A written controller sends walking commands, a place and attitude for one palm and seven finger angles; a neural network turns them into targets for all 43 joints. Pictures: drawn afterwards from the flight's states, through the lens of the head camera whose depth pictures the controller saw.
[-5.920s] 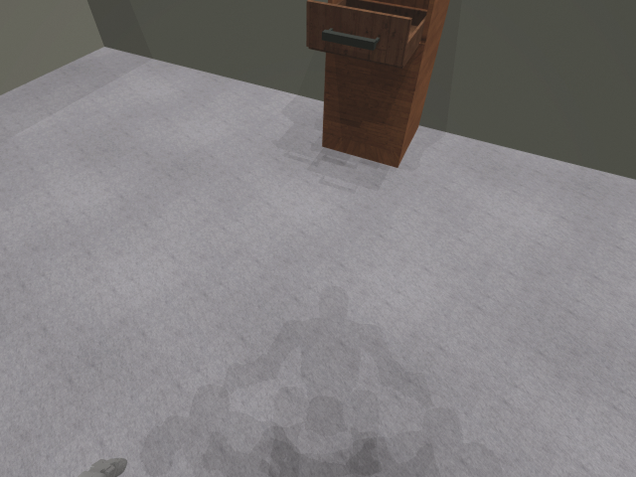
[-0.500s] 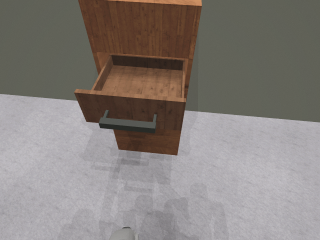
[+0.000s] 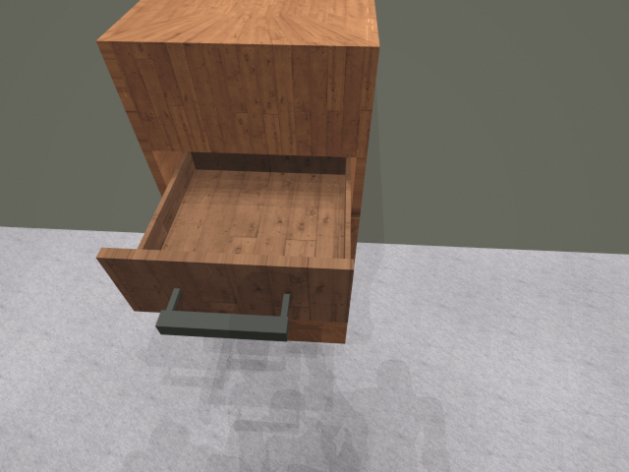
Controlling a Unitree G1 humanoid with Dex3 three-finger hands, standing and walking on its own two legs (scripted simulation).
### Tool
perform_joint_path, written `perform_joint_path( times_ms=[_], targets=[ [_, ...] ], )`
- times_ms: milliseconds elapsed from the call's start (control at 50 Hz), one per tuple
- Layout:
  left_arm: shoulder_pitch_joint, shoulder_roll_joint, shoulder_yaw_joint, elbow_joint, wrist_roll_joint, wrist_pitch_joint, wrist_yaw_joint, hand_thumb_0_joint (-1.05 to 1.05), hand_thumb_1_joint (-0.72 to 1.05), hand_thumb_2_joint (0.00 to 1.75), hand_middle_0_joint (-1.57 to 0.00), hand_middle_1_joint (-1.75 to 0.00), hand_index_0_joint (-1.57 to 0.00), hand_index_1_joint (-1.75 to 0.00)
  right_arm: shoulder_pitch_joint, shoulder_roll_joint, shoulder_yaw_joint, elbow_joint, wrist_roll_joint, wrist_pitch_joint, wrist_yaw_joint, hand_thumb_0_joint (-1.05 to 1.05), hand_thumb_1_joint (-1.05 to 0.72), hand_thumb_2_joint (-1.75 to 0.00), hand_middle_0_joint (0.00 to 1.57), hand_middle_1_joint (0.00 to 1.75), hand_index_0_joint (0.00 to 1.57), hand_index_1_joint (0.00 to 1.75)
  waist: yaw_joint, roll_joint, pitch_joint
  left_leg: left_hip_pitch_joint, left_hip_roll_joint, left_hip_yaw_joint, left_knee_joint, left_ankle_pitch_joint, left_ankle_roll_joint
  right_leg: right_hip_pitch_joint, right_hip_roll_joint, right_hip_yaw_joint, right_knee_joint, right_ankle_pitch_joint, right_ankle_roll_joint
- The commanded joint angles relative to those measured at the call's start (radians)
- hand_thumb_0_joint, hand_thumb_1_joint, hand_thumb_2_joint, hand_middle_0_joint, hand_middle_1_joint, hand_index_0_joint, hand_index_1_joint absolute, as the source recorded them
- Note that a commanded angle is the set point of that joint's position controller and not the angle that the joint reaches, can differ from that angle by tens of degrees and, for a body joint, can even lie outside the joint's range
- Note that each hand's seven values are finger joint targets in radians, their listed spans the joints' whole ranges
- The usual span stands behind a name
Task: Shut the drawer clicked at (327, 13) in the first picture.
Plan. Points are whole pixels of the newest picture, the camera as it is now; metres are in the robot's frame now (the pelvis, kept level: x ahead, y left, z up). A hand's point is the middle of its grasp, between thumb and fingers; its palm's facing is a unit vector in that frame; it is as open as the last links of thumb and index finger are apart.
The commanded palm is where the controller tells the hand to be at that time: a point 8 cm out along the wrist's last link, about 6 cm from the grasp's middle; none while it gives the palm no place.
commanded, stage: come to a stop and stand still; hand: left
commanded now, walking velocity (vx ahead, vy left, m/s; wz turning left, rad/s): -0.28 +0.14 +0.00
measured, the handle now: (227, 311) +0.36 +0.16 -0.06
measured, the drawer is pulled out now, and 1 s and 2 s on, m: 0.26 0.26 0.26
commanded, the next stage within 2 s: look again from close up in 0.90 s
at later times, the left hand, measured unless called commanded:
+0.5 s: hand out of the picture +0.05 +0.21 -0.18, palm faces +0.06 -0.97 -0.24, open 7.4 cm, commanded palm none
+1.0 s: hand out of the picture -0.01 +0.23 -0.16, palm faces +0.03 -0.97 -0.24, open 7.4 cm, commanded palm none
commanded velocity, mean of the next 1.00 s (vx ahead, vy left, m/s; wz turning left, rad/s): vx -0.05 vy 0.03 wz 0.00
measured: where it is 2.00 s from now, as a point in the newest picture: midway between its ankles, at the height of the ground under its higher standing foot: outside the picture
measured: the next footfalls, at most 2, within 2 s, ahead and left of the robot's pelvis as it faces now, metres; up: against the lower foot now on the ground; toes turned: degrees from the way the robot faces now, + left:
right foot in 0.02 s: +0.08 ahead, -0.09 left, +0.00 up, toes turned +0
left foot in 0.46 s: +0.04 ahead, +0.13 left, +0.00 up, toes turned +5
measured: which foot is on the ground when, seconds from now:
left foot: down 0.00-0.02, up 0.04-0.44, down 0.46-1.00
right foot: up 0.00-0.00, down 0.02-1.00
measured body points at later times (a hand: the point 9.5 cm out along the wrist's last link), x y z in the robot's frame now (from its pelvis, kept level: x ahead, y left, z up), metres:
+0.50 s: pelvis +0.01 +0.02 -0.01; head +0.02 +0.03 +0.44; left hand +0.05 +0.26 -0.16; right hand +0.09 -0.22 -0.15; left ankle +0.01 +0.13 -0.74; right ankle +0.05 -0.10 -0.73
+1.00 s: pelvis +0.01 +0.05 +0.00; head +0.01 +0.03 +0.45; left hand -0.01 +0.28 -0.14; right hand +0.03 -0.18 -0.16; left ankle +0.01 +0.13 -0.73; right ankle +0.04 -0.09 -0.73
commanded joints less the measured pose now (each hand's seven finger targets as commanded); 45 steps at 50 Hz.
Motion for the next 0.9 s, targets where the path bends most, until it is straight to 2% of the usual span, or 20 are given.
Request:
perform_joint_path(
  times_ms=[0, 20, 40, 80, 120, 260, 320, 360, 380, 400, 440, 460, 480, 520, 580, 640, 720, 780, 840, 880],
  targets=[
    [0.173, 0.128, -0.001, 0.037, -0.010, -0.046, 0.026, 0.00, 0.90, 0.90, -0.20, -0.30, -0.20, -0.30, 0.048, -0.026, 0.014, -0.046, 0.017, -0.015, -0.003, 0.00, -0.90, -0.90, 0.20, 0.30, 0.20, 0.30, 0.033, -0.193, -0.034, -0.227, 0.020, -0.029, 0.113, -0.146, -0.012, 0.304, -0.266, 0.302, -0.256, 0.513, -0.098],
    [0.150, 0.148, 0.000, 0.033, -0.018, -0.050, 0.028, 0.00, 0.90, 0.90, -0.20, -0.30, -0.20, -0.30, 0.055, -0.038, 0.016, -0.038, 0.017, 0.002, -0.010, 0.00, -0.90, -0.90, 0.20, 0.30, 0.20, 0.30, 0.037, -0.228, -0.077, -0.164, 0.024, -0.072, 0.186, -0.262, -0.026, 0.270, -0.304, 0.328, -0.286, 0.681, -0.148],
    [0.105, 0.137, -0.003, 0.035, -0.018, -0.049, 0.034, 0.00, 0.90, 0.90, -0.20, -0.30, -0.20, -0.30, 0.054, -0.049, 0.014, -0.026, 0.019, 0.013, -0.015, 0.00, -0.90, -0.90, 0.20, 0.30, 0.20, 0.30, 0.024, -0.241, -0.079, -0.156, 0.036, -0.101, 0.233, -0.265, -0.030, 0.260, -0.294, 0.300, -0.260, 0.830, -0.168],
    [0.060, 0.127, -0.002, 0.031, -0.015, -0.037, 0.050, 0.00, 0.90, 0.90, -0.20, -0.30, -0.20, -0.30, 0.056, -0.043, 0.009, -0.006, 0.028, 0.026, -0.023, 0.00, -0.90, -0.90, 0.20, 0.30, 0.20, 0.30, 0.015, -0.129, -0.080, -0.174, 0.036, -0.122, 0.264, -0.237, -0.038, 0.293, -0.287, 0.230, -0.184, 1.018, -0.196],
    [0.049, 0.141, 0.007, 0.029, -0.012, -0.021, 0.056, 0.00, 0.90, 0.90, -0.20, -0.30, -0.20, -0.30, 0.034, -0.040, 0.006, -0.007, 0.028, 0.043, -0.023, 0.00, -0.90, -0.90, 0.20, 0.30, 0.20, 0.30, 0.029, -0.090, -0.097, -0.179, 0.013, -0.120, 0.294, -0.220, -0.045, 0.315, -0.273, 0.189, -0.175, 0.993, -0.194],
    [-0.001, 0.167, 0.027, -0.013, -0.004, 0.014, 0.056, 0.00, 0.90, 0.90, -0.20, -0.30, -0.20, -0.30, -0.034, -0.066, -0.017, -0.067, 0.022, 0.072, -0.010, 0.00, -0.90, -0.90, 0.20, 0.30, 0.20, 0.30, 0.042, -0.144, -0.051, -0.194, -0.006, -0.133, 0.389, -0.183, -0.057, 0.213, -0.262, 0.167, -0.228, 0.716, -0.210],
    [-0.021, 0.177, 0.032, -0.028, 0.000, 0.018, 0.055, 0.00, 0.90, 0.90, -0.20, -0.30, -0.20, -0.30, -0.035, -0.064, -0.015, -0.085, 0.021, 0.066, -0.006, 0.00, -0.90, -0.90, 0.20, 0.30, 0.20, 0.30, 0.031, -0.148, -0.055, -0.133, -0.005, -0.125, 0.260, -0.134, -0.052, 0.168, -0.244, 0.179, -0.232, 0.521, -0.191],
    [-0.034, 0.168, 0.028, -0.026, -0.005, 0.019, 0.050, 0.00, 0.90, 0.90, -0.20, -0.30, -0.20, -0.30, 0.000, -0.055, -0.010, -0.069, 0.020, 0.056, -0.005, 0.00, -0.90, -0.90, 0.20, 0.30, 0.20, 0.30, 0.012, -0.143, -0.077, -0.014, -0.016, -0.094, 0.067, 0.001, -0.047, 0.122, -0.195, 0.160, -0.211, 0.340, -0.142],
    [0.032, 0.176, 0.007, -0.040, -0.014, -0.004, 0.086, 0.00, 0.90, 0.90, -0.20, -0.30, -0.20, -0.30, -0.011, -0.140, -0.023, -0.153, 0.024, 0.029, -0.002, 0.00, -0.90, -0.90, 0.20, 0.30, 0.20, 0.30, -0.012, 0.015, -0.205, -0.059, -0.008, -0.062, 0.040, -0.003, -0.043, 0.303, -0.200, 0.234, -0.066, 0.746, -0.105],
    [0.038, 0.193, 0.008, -0.081, -0.017, -0.002, 0.078, 0.00, 0.90, 0.90, -0.20, -0.30, -0.20, -0.30, -0.025, -0.099, -0.017, -0.182, 0.019, 0.029, -0.002, 0.00, -0.90, -0.90, 0.20, 0.30, 0.20, 0.30, 0.007, 0.033, -0.224, -0.064, 0.000, -0.087, 0.011, -0.007, -0.012, 0.275, -0.173, 0.176, -0.045, 0.481, -0.091],
    [0.022, 0.131, -0.002, -0.095, -0.020, 0.002, 0.065, 0.00, 0.90, 0.90, -0.20, -0.30, -0.20, -0.30, -0.013, -0.130, -0.007, -0.203, 0.010, 0.028, -0.001, 0.00, -0.90, -0.90, 0.20, 0.30, 0.20, 0.30, 0.003, 0.086, -0.112, -0.069, 0.086, -0.161, -0.020, 0.137, 0.026, 0.123, -0.089, 0.109, -0.053, 0.189, -0.058],
    [0.010, 0.118, -0.015, -0.108, -0.015, 0.021, 0.057, 0.00, 0.90, 0.90, -0.20, -0.30, -0.20, -0.30, -0.036, -0.141, 0.002, -0.224, 0.002, 0.024, 0.003, 0.00, -0.90, -0.90, 0.20, 0.30, 0.20, 0.30, 0.013, 0.232, -0.051, -0.105, 0.127, -0.231, -0.095, 0.170, 0.043, 0.077, -0.033, 0.048, -0.032, -0.008, -0.044],
    [0.018, 0.100, -0.024, -0.111, -0.010, 0.034, 0.049, 0.00, 0.90, 0.90, -0.20, -0.30, -0.20, -0.30, -0.066, -0.164, 0.003, -0.239, 0.002, 0.023, 0.001, 0.00, -0.90, -0.90, 0.20, 0.30, 0.20, 0.30, 0.020, 0.310, 0.040, -0.182, 0.159, -0.295, -0.174, 0.136, 0.067, 0.062, 0.021, 0.008, 0.008, -0.136, -0.017],
    [0.063, 0.087, -0.029, -0.099, -0.009, 0.045, 0.038, 0.00, 0.90, 0.90, -0.20, -0.30, -0.20, -0.30, -0.105, -0.178, 0.008, -0.260, 0.004, 0.028, -0.003, 0.00, -0.90, -0.90, 0.20, 0.30, 0.20, 0.30, 0.043, 0.194, 0.141, -0.289, 0.162, -0.310, -0.228, -0.049, 0.099, 0.070, 0.032, 0.028, 0.060, -0.142, -0.019],
    [0.105, 0.084, -0.030, -0.098, -0.010, 0.040, 0.027, 0.00, 0.90, 0.90, -0.20, -0.30, -0.20, -0.30, -0.105, -0.190, 0.007, -0.267, 0.004, 0.029, 0.000, 0.00, -0.90, -0.90, 0.20, 0.30, 0.20, 0.30, 0.048, 0.098, 0.084, -0.252, 0.137, -0.299, -0.226, -0.174, 0.092, 0.082, 0.033, 0.047, 0.018, -0.062, -0.020],
    [0.114, 0.094, -0.035, -0.106, -0.008, 0.029, 0.028, 0.00, 0.90, 0.90, -0.20, -0.30, -0.20, -0.30, -0.085, -0.184, 0.010, -0.256, 0.008, 0.025, 0.004, 0.00, -0.90, -0.90, 0.20, 0.30, 0.20, 0.30, 0.039, 0.060, 0.077, -0.226, 0.111, -0.294, -0.218, -0.251, 0.075, 0.078, 0.025, 0.087, -0.072, -0.054, -0.023],
    [0.117, 0.094, -0.037, -0.108, -0.008, 0.017, 0.030, 0.00, 0.90, 0.90, -0.20, -0.30, -0.20, -0.30, -0.046, -0.178, 0.009, -0.233, 0.009, 0.022, 0.006, 0.00, -0.90, -0.90, 0.20, 0.30, 0.20, 0.30, 0.023, -0.007, 0.062, -0.168, 0.084, -0.285, -0.203, -0.236, 0.064, 0.041, 0.013, 0.143, -0.130, -0.080, -0.032],
    [0.126, 0.096, -0.038, -0.099, -0.011, 0.014, 0.031, 0.00, 0.90, 0.90, -0.20, -0.30, -0.20, -0.30, -0.031, -0.173, 0.014, -0.209, 0.009, 0.018, 0.006, 0.00, -0.90, -0.90, 0.20, 0.30, 0.20, 0.30, 0.019, 0.030, 0.058, -0.141, 0.079, -0.277, -0.214, -0.221, 0.061, 0.023, 0.010, 0.153, -0.141, -0.086, -0.034],
    [0.139, 0.092, -0.042, -0.082, -0.011, 0.006, 0.033, 0.00, 0.90, 0.90, -0.20, -0.30, -0.20, -0.30, -0.016, -0.160, 0.020, -0.185, 0.012, 0.013, 0.006, 0.00, -0.90, -0.90, 0.20, 0.30, 0.20, 0.30, 0.016, -0.004, 0.050, -0.124, 0.070, -0.259, -0.197, -0.168, 0.059, 0.033, -0.001, 0.171, -0.163, -0.064, -0.035],
    [0.140, 0.089, -0.043, -0.071, -0.014, 0.005, 0.033, 0.00, 0.90, 0.90, -0.20, -0.30, -0.20, -0.30, -0.004, -0.156, 0.023, -0.167, 0.013, 0.007, 0.004, 0.00, -0.90, -0.90, 0.20, 0.30, 0.20, 0.30, 0.017, 0.023, 0.038, -0.113, 0.075, -0.263, -0.207, -0.139, 0.059, 0.046, -0.002, 0.162, -0.156, -0.036, -0.034]
  ],
)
